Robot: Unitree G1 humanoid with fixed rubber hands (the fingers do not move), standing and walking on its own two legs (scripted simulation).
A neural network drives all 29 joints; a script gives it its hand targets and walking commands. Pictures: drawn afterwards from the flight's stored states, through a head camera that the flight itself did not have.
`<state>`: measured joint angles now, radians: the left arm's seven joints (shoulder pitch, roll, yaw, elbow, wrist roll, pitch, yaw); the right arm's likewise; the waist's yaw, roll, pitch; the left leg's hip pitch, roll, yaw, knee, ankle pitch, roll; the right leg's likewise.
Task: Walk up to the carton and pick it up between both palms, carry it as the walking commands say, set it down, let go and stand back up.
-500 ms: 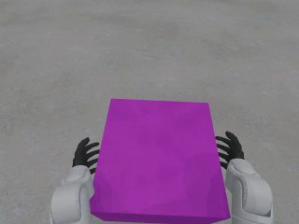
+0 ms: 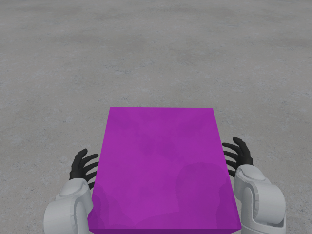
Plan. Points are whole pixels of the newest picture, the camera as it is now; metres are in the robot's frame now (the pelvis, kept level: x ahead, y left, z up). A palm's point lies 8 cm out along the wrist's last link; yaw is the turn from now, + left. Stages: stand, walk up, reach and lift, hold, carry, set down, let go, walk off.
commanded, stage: carry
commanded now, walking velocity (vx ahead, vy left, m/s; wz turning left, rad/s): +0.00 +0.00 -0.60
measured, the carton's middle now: (161, 171) +0.30 +0.00 +0.01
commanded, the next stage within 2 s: none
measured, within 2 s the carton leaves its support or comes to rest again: neither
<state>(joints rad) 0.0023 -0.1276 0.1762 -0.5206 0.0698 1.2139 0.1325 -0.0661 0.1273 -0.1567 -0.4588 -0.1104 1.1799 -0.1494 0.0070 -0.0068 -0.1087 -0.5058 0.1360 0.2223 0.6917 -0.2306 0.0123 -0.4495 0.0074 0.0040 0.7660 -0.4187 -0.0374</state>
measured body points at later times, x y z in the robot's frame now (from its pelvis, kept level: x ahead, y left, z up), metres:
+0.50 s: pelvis -0.02 -0.01 +0.01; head -0.01 +0.00 +0.46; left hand +0.27 +0.11 +0.09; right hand +0.19 -0.25 +0.10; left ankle +0.01 +0.12 -0.71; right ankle -0.05 -0.11 -0.70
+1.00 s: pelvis -0.04 -0.02 +0.01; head -0.03 -0.01 +0.46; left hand +0.27 +0.00 +0.09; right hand +0.08 -0.31 +0.11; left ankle +0.01 +0.09 -0.71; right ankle -0.11 -0.11 -0.68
